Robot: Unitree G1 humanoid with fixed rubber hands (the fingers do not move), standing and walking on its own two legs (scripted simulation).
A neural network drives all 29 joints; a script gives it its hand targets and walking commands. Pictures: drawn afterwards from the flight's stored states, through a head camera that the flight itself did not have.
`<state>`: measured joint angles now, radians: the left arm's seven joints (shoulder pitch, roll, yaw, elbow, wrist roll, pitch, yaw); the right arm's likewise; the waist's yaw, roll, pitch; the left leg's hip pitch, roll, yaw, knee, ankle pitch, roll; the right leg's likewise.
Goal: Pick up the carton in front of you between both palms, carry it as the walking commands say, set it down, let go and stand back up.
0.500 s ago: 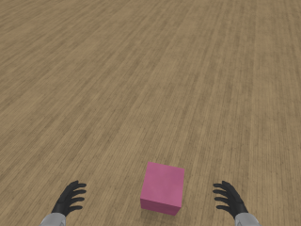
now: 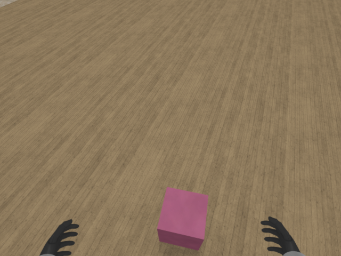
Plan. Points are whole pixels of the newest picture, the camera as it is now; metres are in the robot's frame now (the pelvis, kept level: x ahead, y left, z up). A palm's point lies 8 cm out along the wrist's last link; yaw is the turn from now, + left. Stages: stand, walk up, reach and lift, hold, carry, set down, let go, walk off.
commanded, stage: stand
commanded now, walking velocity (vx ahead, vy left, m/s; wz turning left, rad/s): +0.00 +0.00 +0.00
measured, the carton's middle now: (182, 219) +0.38 -0.06 -0.64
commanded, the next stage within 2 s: none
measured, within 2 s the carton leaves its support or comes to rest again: neither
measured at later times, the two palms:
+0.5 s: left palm out of the picture +0.12 +0.29 -0.08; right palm (297, 255) +0.14 -0.30 -0.09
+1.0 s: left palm out of the picture +0.09 +0.30 -0.08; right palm out of the picture +0.10 -0.31 -0.10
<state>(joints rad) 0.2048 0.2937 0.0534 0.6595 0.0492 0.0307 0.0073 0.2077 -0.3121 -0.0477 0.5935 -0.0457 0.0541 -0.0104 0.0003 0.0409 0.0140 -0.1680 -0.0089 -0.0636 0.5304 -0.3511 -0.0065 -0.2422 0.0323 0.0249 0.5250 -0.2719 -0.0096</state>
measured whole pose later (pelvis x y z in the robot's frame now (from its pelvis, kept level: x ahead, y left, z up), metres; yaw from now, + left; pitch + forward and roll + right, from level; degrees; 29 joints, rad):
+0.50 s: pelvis +0.01 -0.01 +0.00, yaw +1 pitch -1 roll +0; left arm 0.16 0.33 0.04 0.85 0.03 0.00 0.02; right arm 0.19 -0.36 -0.01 0.79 -0.03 0.00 -0.03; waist 0.01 0.04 0.02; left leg -0.10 0.00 -0.08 0.45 -0.33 -0.02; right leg -0.18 0.03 0.00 0.47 -0.27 -0.02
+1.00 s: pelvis +0.00 -0.01 +0.01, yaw +1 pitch -2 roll +0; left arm 0.13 0.36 0.03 0.98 0.02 0.00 0.01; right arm 0.18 -0.38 -0.01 0.92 -0.03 -0.01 -0.02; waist 0.01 0.03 0.02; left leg -0.07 0.00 -0.07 0.38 -0.26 -0.02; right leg -0.15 0.02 0.01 0.40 -0.21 -0.02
